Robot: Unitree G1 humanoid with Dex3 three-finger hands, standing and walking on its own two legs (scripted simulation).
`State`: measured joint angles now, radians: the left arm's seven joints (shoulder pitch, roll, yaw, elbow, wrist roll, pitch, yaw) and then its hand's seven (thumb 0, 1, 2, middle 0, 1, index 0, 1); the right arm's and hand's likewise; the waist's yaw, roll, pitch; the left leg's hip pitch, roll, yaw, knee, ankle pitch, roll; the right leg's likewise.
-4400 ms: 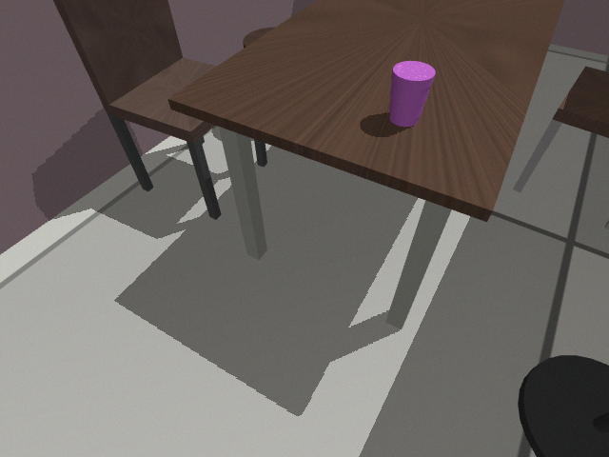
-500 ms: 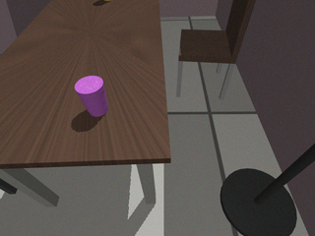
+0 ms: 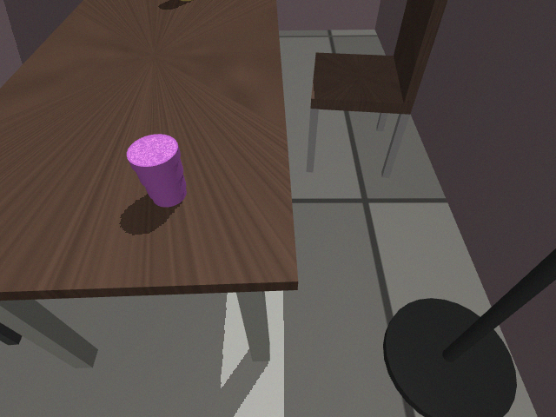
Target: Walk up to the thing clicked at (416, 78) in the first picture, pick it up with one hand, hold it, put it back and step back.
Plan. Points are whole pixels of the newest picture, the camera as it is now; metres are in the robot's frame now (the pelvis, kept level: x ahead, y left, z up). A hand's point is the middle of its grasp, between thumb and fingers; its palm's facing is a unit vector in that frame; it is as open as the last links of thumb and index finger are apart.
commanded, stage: stand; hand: left
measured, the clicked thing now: (161, 173) +0.54 +0.24 +0.02
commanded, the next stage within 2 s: none
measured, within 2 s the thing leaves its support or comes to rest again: neither
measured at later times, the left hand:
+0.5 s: hand out of the picture +0.06 +0.26 -0.16, palm faces -0.02 -0.94 -0.35, open 7.4 cm
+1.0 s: hand out of the picture +0.07 +0.25 -0.16, palm faces -0.02 -0.94 -0.35, open 7.4 cm
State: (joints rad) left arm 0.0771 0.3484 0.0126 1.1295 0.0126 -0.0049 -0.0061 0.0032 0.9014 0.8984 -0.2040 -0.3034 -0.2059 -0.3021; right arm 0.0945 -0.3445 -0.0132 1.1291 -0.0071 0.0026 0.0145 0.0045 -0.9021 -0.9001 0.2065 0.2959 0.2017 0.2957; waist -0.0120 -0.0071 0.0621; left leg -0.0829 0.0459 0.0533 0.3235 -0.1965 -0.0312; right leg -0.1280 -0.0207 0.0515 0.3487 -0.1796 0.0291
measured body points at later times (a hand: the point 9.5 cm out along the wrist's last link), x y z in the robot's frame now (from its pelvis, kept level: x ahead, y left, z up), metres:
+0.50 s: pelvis +0.00 +0.00 +0.00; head +0.01 +0.00 +0.45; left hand +0.06 +0.30 -0.13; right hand +0.08 -0.30 -0.13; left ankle -0.01 +0.14 -0.75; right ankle +0.01 -0.14 -0.75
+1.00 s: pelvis +0.00 +0.00 +0.00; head +0.01 +0.00 +0.45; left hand +0.07 +0.30 -0.13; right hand +0.08 -0.30 -0.13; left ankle -0.01 +0.14 -0.75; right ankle +0.01 -0.14 -0.75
